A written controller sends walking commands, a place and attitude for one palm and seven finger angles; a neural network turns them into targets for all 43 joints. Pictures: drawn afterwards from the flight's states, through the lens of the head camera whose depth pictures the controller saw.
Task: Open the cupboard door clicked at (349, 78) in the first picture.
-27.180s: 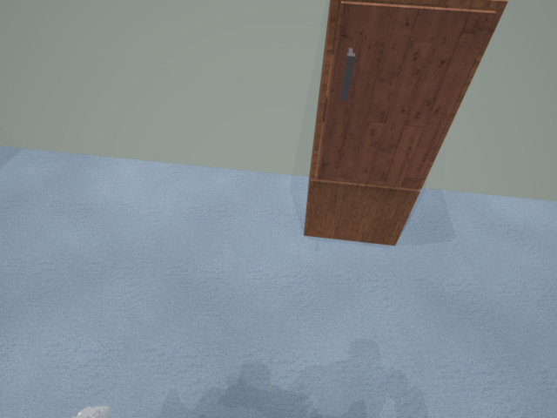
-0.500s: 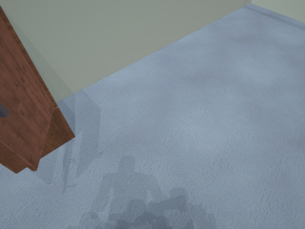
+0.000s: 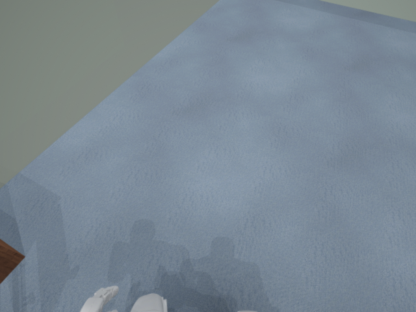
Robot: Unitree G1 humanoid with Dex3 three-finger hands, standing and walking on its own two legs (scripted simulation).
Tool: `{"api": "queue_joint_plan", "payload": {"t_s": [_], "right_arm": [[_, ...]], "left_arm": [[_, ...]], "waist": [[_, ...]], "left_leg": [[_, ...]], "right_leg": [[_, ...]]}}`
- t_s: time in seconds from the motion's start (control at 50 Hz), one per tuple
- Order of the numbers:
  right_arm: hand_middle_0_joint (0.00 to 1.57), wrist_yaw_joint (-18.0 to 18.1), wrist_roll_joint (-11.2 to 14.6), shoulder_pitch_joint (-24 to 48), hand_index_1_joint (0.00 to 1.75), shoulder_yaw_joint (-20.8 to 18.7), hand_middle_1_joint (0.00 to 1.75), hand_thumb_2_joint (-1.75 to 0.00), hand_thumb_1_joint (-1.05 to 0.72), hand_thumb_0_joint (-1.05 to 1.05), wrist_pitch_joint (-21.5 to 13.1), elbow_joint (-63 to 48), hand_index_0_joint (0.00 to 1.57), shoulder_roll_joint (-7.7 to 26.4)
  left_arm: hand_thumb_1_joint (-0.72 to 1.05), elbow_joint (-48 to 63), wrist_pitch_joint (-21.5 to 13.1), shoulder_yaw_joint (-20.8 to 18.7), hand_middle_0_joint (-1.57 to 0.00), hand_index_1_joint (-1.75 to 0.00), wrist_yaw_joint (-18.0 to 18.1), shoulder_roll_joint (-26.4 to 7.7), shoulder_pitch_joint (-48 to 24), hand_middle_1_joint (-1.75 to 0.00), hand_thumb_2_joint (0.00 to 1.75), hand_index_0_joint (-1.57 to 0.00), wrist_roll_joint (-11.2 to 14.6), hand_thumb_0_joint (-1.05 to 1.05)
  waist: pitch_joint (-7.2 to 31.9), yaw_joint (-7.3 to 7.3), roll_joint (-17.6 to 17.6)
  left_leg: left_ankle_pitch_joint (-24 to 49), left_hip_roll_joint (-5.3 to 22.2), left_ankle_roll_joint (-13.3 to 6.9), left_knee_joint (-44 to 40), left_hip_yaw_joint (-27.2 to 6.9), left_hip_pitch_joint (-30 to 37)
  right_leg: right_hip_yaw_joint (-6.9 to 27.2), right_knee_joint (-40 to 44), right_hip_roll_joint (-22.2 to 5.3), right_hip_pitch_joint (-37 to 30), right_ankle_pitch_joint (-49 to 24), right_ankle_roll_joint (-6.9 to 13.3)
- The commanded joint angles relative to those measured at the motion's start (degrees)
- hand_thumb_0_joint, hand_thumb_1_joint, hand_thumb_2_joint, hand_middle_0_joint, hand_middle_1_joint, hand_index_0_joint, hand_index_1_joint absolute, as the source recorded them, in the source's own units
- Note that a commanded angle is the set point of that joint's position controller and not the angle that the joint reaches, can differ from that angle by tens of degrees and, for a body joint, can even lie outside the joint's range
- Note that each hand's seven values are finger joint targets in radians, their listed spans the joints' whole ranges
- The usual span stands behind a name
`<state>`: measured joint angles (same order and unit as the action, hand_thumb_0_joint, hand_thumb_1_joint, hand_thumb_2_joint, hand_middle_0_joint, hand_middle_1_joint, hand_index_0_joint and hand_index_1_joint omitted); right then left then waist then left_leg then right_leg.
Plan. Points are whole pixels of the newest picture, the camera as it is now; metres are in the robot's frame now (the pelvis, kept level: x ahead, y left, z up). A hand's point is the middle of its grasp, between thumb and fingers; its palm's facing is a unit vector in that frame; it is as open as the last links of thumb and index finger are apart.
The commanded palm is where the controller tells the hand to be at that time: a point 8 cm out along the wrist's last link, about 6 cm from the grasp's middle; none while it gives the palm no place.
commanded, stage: walk to a spot facing it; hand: left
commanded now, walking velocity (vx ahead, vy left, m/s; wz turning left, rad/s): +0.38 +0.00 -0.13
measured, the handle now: out of the picture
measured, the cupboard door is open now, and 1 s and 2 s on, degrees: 53 53 53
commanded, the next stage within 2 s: turn to face it in 1.18 s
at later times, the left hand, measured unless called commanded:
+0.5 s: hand (141, 233) +0.31 +0.16 -0.16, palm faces -0.08 -0.98 -0.18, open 7.4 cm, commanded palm none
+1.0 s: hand (164, 193) +0.44 +0.12 -0.19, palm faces -0.02 -0.99 -0.14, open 7.4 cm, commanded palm none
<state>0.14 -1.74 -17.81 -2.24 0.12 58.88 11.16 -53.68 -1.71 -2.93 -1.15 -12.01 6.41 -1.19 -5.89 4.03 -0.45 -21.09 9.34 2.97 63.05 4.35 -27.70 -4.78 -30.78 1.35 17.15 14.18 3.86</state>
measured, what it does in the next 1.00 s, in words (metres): walks ahead: left foot, then right foot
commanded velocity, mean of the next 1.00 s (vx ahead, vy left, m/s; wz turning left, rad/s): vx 0.38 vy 0.00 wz -0.06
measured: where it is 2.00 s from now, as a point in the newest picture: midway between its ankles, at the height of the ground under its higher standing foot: (233, 183)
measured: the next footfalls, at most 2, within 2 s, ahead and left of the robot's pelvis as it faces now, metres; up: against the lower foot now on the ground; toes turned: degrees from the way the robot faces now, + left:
left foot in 0.22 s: +0.23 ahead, +0.14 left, +0.00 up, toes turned +5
right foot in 0.54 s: +0.35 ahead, -0.15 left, +0.00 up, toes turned -13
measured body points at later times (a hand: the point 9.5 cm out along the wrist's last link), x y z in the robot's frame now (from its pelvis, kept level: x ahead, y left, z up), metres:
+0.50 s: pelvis +0.23 -0.01 +0.01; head +0.25 -0.02 +0.45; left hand +0.32 +0.22 -0.14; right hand +0.19 -0.25 -0.15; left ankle +0.19 +0.13 -0.73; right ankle +0.29 -0.14 -0.71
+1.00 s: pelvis +0.47 -0.05 -0.01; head +0.49 -0.03 +0.44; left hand +0.44 +0.18 -0.17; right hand +0.55 -0.28 -0.14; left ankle +0.54 +0.06 -0.73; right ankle +0.36 -0.15 -0.66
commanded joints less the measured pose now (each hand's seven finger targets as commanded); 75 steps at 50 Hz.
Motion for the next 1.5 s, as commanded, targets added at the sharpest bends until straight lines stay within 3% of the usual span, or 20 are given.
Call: {"api": "queue_joint_plan", "payload": {"t_s": [0.0,0.14,0.2,0.22,0.34,0.46,0.5,0.52,0.54,0.66,0.8,0.84,0.9,1.0,1.16,1.2,1.22,1.26,1.34,1.48], "right_arm": [[0.2,-1.0,0.1,-1.4,0.3,-1.2,0.3,-0.9,-0.9,0.0,-1.4,-3.8,0.2,2.2],[0.2,-0.9,0.1,2.4,0.3,-1.5,0.3,-0.9,-0.9,0.0,-3.7,-4.9,0.2,4.0],[0.2,0.7,-1.2,-16.3,0.3,-3.8,0.3,-0.9,-0.9,0.0,-4.0,-0.3,0.2,15.0],[0.2,0.8,-1.2,-15.0,0.3,-3.4,0.3,-0.9,-0.9,0.0,-3.5,-0.1,0.2,13.1],[0.2,0.8,-0.4,-3.7,0.3,-1.9,0.3,-0.9,-0.9,0.0,-5.0,-1.6,0.2,6.9],[0.2,0.1,-0.3,-2.1,0.3,-2.2,0.3,-0.9,-0.9,0.0,-3.2,-0.4,0.2,8.6],[0.2,-0.4,0.5,-0.3,0.3,-1.7,0.3,-0.9,-0.9,0.0,-3.0,-0.9,0.2,5.6],[0.2,-0.9,1.0,0.9,0.3,-0.8,0.3,-0.9,-0.9,0.0,-3.1,-3.0,0.2,2.1],[0.2,-0.8,0.8,5.1,0.3,-1.1,0.3,-0.9,-0.9,0.0,-3.2,-4.6,0.2,4.0],[0.2,-1.3,0.3,3.4,0.3,-1.1,0.3,-0.9,-0.9,0.0,-2.2,-1.6,0.2,0.0],[0.2,-2.0,0.5,8.9,0.3,-0.9,0.3,-0.9,-0.9,0.0,-3.4,-3.9,0.2,0.5],[0.2,-1.3,0.3,2.6,0.3,-1.2,0.3,-0.9,-0.9,0.0,-3.9,-1.8,0.2,2.7],[0.2,0.7,-0.6,-17.7,0.3,-4.0,0.3,-0.9,-0.9,0.0,-3.6,3.0,0.2,14.3],[0.2,0.8,-0.3,-0.6,0.3,-2.3,0.3,-0.9,-0.9,0.0,-4.4,-0.9,0.2,6.4],[0.2,0.0,-0.3,1.1,0.3,-2.7,0.3,-0.9,-0.9,0.0,-2.7,-0.8,0.2,8.2],[0.2,-0.4,0.2,1.9,0.3,-2.2,0.3,-0.9,-0.9,0.0,-2.4,-0.9,0.2,5.7],[0.2,-0.9,0.7,1.8,0.3,-1.1,0.3,-0.9,-0.9,0.0,-2.3,-2.4,0.2,1.1],[0.2,-0.6,0.7,5.4,0.3,-1.9,0.3,-0.9,-0.9,0.0,-2.4,-3.6,0.2,3.9],[0.2,-0.6,0.7,2.0,0.3,-0.7,0.3,-0.9,-0.9,0.0,-1.4,0.0,0.2,0.4],[0.2,-1.4,1.1,8.3,0.3,0.1,0.3,-0.9,-0.9,0.0,-0.1,-3.1,0.2,0.0]], "left_arm": [[0.9,0.0,-1.6,-2.4,-0.2,-0.3,0.5,-8.6,4.9,-0.3,0.9,-0.2,-0.1,0.0],[0.9,-3.2,-2.1,-2.6,-0.2,-0.3,0.6,-7.6,8.8,-0.3,0.9,-0.2,0.6,0.0],[0.9,0.0,-2.6,-0.8,-0.2,-0.3,-0.2,-2.7,7.2,-0.3,0.9,-0.2,0.6,0.0],[0.9,0.3,-2.5,-1.4,-0.2,-0.3,0.0,-3.9,3.8,-0.3,0.9,-0.2,-0.1,0.0],[0.9,-1.0,-0.5,-1.0,-0.2,-0.3,-1.6,-0.7,3.7,-0.3,0.9,-0.2,-0.3,0.0],[0.9,-3.2,-0.5,-1.7,-0.2,-0.3,-1.7,-2.0,7.2,-0.3,0.9,-0.2,-0.5,0.0],[0.9,-5.8,-1.2,-3.2,-0.2,-0.3,-0.9,-7.5,16.9,-0.3,0.9,-0.2,-0.8,0.0],[0.9,-7.8,-1.5,-4.8,-0.2,-0.3,-0.2,-14.2,24.3,-0.3,0.9,-0.2,-0.7,0.0],[0.9,-7.7,-1.3,-4.5,-0.2,-0.3,0.6,-14.4,25.1,-0.3,0.9,-0.2,0.1,0.0],[0.9,-5.6,-2.9,-2.0,-0.2,-0.3,1.5,-4.5,12.6,-0.3,0.9,-0.2,-0.4,0.0],[0.9,-9.2,-3.4,-1.8,-0.2,-0.3,1.1,-5.9,16.5,-0.3,0.9,-0.2,0.2,0.0],[0.9,-9.0,-3.2,-1.7,-0.2,-0.3,1.3,-5.5,14.9,-0.3,0.9,-0.2,0.5,0.0],[0.9,-3.4,-3.2,-0.4,-0.2,-0.3,0.6,-1.9,10.7,-0.3,0.9,-0.2,0.5,0.0],[0.9,-3.8,-0.9,-1.1,-0.2,-0.3,-0.7,0.1,8.3,-0.3,0.9,-0.2,-0.5,0.0],[0.9,-3.8,-0.3,-1.6,-0.2,-0.3,-1.2,-1.4,9.0,-0.3,0.9,-0.2,-0.5,0.0],[0.9,-5.8,-1.0,-2.7,-0.2,-0.3,-0.5,-6.0,16.7,-0.3,0.9,-0.2,-0.7,0.0],[0.9,-7.5,-1.6,-4.0,-0.2,-0.3,0.1,-12.8,22.9,-0.3,0.9,-0.2,-0.9,0.0],[0.9,-6.8,-1.6,-3.0,-0.2,-0.3,1.3,-11.6,20.6,-0.3,0.9,-0.2,-0.1,0.0],[0.9,-5.2,-3.1,-0.4,-0.2,-0.3,1.9,-3.7,13.2,-0.3,0.9,-0.2,0.0,0.0],[0.9,-6.0,-2.3,-0.9,-0.2,-0.3,2.5,-5.5,14.7,-0.3,0.9,-0.2,0.3,0.0]], "waist": [[4.0,-2.36,-4.7],[3.9,-2.1,-1.8],[11.7,4.8,17.9],[8.6,4.43,12.1],[3.7,-2.79,8.9],[2.7,-5.27,5.6],[4.7,-10.38,-3.7],[6.7,-13.46,-19.5],[5.5,-13.91,-17.0],[2.4,-4.21,-4.6],[2.9,-5.38,-5.6],[4.0,-1.19,-3.5],[13.4,5.89,14.9],[1.0,-3.31,9.5],[2.0,-6.04,5.1],[3.3,-9.84,-2.7],[4.6,-12.52,-20.4],[3.8,-10.47,-17.2],[4.5,-4.44,-7.4],[6.2,-4.95,-7.8]], "left_leg": [[6.0,-0.8,-0.1,-11.4,0.2,0.5],[11.2,-4.8,-1.3,-34.4,2.0,12.8],[3.3,19.2,-15.1,-47.3,-31.9,39.2],[-1.2,19.4,-15.8,-49.5,-32.3,33.5],[10.9,8.3,-9.6,-52.2,-4.7,18.2],[-3.9,5.2,-7.3,-46.8,-0.5,10.4],[-4.6,-1.7,-3.8,-28.1,6.3,0.2],[-12.3,-7.8,-2.0,-10.7,8.7,-11.5],[-14.6,-5.2,-2.8,1.6,1.6,-14.8],[1.4,0.4,-1.1,-10.3,-1.2,-3.5],[9.2,-4.3,-2.1,-29.9,4.2,1.3],[12.2,-6.2,-3.6,-35.2,5.6,13.7],[10.1,18.7,-17.4,-45.5,-31.1,40.9],[-2.2,10.8,-10.2,-53.5,-12.6,13.8],[-8.6,5.0,-8.3,-48.0,-2.8,6.8],[-10.6,-1.8,-4.7,-32.4,2.6,-0.1],[-14.2,-8.9,-2.6,-13.5,6.7,-10.6],[-9.8,-4.5,-3.2,4.8,-3.2,-13.7],[1.2,-2.2,-1.4,-1.6,-2.5,-5.4],[4.7,-5.4,-0.9,-17.7,3.7,-3.8]], "right_leg": [[14.0,20.9,-13.8,-0.8,5.6,7.4],[12.3,11.6,-11.9,-5.5,-4.4,5.3],[1.4,-30.8,1.2,20.6,17.5,-1.3],[5.6,-39.4,-1.7,24.1,16.6,-1.0],[3.0,-21.1,-7.9,14.1,2.8,-3.4],[-4.2,-3.2,-3.3,-5.0,-2.3,-3.6],[7.7,5.2,-10.0,-18.7,10.7,0.4],[29.9,16.8,-23.1,-26.1,22.6,6.9],[38.5,22.9,-27.2,-23.5,25.2,10.1],[11.4,20.8,-19.7,-6.2,-2.5,6.7],[5.8,14.8,-16.3,-16.0,-17.4,4.3],[1.7,5.6,-13.8,-11.6,-25.5,2.3],[-0.3,-37.1,-1.6,19.1,17.4,-2.8],[4.0,-33.7,-10.0,17.0,4.6,-3.8],[-4.1,-4.9,-4.9,-4.4,-1.7,-4.9],[3.4,4.3,-8.5,-15.3,6.9,-3.1],[24.0,16.2,-22.4,-21.8,15.6,2.0],[33.4,22.5,-27.2,-16.4,17.5,6.9],[5.1,15.7,-21.3,-11.0,-29.3,3.3],[-4.2,9.3,-20.0,-18.8,-48.6,1.7]]}}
